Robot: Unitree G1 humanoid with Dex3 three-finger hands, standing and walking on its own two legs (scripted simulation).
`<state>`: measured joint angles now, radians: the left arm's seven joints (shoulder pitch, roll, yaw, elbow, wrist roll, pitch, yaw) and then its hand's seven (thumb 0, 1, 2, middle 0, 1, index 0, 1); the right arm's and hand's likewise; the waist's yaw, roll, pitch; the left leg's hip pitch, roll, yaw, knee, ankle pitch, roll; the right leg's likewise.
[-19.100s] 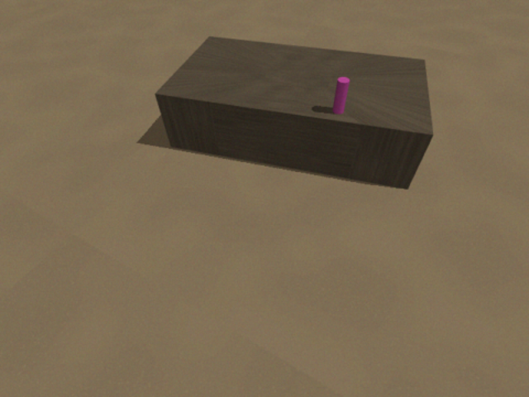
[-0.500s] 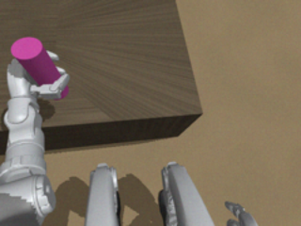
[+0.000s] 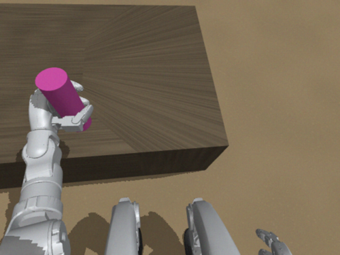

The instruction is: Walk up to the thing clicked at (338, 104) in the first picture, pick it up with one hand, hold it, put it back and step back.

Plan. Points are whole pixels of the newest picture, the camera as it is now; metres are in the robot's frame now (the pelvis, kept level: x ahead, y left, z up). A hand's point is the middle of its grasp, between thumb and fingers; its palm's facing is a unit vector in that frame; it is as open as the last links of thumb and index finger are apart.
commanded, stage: lift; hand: left
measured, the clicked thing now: (68, 104) +0.45 +0.22 +0.03
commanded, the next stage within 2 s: hold in 1.20 s
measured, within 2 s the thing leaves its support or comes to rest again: neither
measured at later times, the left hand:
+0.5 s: hand (55, 112) +0.38 +0.20 +0.12, palm faces +0.11 -0.99 -0.02, open 7.6 cm
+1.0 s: hand (53, 103) +0.37 +0.19 +0.16, palm faces +0.10 -0.99 -0.01, open 7.6 cm
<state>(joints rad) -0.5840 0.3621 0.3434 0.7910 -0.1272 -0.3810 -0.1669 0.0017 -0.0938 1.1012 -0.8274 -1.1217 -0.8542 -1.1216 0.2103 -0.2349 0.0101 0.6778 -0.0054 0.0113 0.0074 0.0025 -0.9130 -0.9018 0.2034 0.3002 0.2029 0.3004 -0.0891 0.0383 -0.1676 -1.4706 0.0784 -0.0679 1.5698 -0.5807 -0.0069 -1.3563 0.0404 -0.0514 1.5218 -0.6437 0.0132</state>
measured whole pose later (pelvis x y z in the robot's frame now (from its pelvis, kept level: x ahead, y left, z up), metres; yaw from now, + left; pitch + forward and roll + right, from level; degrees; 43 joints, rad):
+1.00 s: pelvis +0.04 +0.00 +0.12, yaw +3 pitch +11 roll -2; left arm -0.19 0.22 0.16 0.50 -0.18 -0.36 -0.12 0.00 -0.12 1.14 -0.84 -1.12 -0.87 -1.12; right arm 0.24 -0.22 0.00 0.66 0.02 -0.04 -0.03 0.01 -0.91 -0.90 0.20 0.30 0.20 0.30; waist -0.03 0.02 -0.07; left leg -0.77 0.06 -0.02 1.00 -0.43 -0.01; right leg -0.67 0.02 -0.02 0.96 -0.49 0.01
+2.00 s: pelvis +0.04 -0.01 +0.15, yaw +4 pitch +5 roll -1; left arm -0.11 0.19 0.13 0.43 -0.19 -0.34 -0.13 0.00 -0.12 1.14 -0.84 -1.12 -0.87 -1.12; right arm 0.23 -0.23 0.00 0.66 0.02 -0.03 -0.02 0.01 -0.91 -0.90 0.20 0.30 0.20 0.30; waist -0.02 0.02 -0.03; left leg -0.57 0.05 -0.01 0.85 -0.37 -0.02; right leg -0.48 0.01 -0.02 0.82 -0.43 0.01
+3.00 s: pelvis +0.04 +0.00 +0.15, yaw +4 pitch +5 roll -2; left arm -0.14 0.19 0.13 0.46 -0.19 -0.34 -0.12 0.00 -0.12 1.14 -0.84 -1.12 -0.87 -1.12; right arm 0.23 -0.22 0.00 0.67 0.02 -0.05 -0.02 0.01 -0.91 -0.91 0.20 0.30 0.20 0.30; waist -0.01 0.02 -0.03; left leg -0.54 0.04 0.00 0.83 -0.37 -0.01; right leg -0.45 0.00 -0.01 0.78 -0.42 0.02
